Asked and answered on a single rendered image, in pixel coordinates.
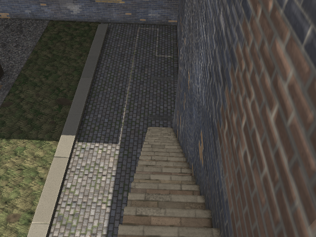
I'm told stairs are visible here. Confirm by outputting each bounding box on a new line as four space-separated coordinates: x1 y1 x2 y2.
118 126 221 237

